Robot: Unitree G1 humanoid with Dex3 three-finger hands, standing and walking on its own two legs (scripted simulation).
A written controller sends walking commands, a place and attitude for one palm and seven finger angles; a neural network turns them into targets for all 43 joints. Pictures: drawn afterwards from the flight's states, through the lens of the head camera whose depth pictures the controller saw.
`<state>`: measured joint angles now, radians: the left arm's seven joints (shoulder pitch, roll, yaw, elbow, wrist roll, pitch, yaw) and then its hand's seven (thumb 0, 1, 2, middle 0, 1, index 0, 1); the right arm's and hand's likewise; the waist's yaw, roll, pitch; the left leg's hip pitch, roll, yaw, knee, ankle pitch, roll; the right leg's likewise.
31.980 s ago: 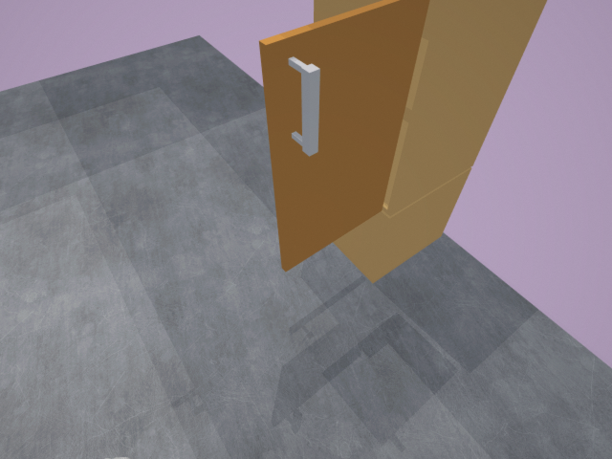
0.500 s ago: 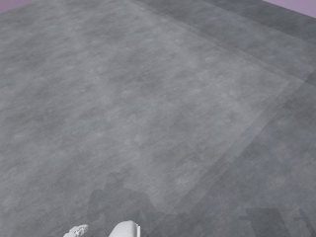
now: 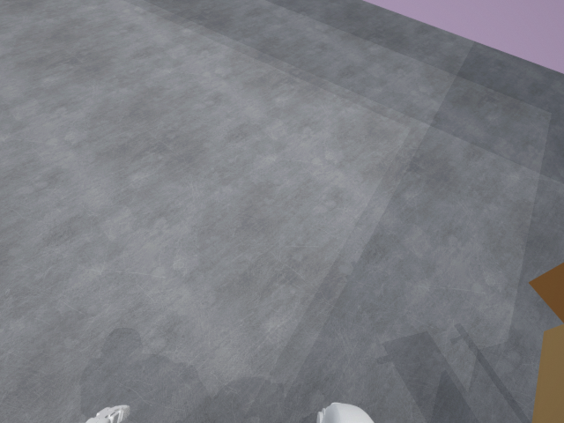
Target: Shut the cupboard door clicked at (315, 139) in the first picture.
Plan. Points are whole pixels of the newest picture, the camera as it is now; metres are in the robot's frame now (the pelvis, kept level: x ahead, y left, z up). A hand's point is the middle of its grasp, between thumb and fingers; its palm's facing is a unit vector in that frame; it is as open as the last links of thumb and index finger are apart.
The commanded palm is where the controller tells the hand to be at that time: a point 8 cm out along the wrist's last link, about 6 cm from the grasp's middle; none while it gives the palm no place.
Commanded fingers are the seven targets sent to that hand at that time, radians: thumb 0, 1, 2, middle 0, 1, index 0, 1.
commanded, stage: turn to face it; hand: left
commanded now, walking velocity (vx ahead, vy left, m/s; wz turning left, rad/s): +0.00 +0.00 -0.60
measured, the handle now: out of the picture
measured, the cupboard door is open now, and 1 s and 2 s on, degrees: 56 56 56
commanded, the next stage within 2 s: take the last steps up to it in 1.68 s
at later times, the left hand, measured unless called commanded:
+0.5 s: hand (202, 395) +0.17 +0.13 -0.17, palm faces -0.29 -0.93 -0.23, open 7.4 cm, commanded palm none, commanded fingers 0.00 0.90 0.90 -0.20 -0.30 -0.20 -0.30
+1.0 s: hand (243, 327) +0.28 +0.08 -0.17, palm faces -0.57 -0.78 -0.24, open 7.4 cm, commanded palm none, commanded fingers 0.00 0.90 0.90 -0.20 -0.30 -0.20 -0.30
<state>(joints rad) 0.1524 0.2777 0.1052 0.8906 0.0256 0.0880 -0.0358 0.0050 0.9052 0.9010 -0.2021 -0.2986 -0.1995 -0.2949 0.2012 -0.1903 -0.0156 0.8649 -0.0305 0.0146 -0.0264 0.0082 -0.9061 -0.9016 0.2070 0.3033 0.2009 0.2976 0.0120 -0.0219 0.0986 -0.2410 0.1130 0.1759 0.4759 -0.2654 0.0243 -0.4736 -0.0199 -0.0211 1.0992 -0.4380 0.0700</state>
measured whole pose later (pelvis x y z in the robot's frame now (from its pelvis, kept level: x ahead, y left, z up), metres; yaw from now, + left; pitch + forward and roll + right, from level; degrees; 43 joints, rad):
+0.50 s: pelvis +0.03 -0.03 -0.01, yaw -17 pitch +2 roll +0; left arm 0.18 0.21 0.06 0.90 0.03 0.04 -0.01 0.00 0.90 0.90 -0.21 -0.30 -0.21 -0.30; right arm 0.15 -0.24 -0.05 0.88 -0.01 0.06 -0.01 0.01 -0.91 -0.90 0.20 0.30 0.20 0.30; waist -0.01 0.00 0.09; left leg -0.48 0.07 0.03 0.91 -0.41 -0.10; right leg -0.24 0.03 0.07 0.49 -0.29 -0.02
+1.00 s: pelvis +0.06 -0.03 -0.01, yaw -36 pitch +1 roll -2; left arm 0.12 0.25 0.08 0.89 0.03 0.07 -0.04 0.01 0.91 0.90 -0.20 -0.30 -0.20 -0.29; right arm 0.25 -0.24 -0.05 0.90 -0.03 0.03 -0.01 0.01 -0.91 -0.90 0.21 0.30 0.20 0.30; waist -0.02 0.03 0.09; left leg -0.23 0.18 0.27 0.57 -0.34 -0.03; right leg -0.32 -0.02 -0.09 0.69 -0.37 0.04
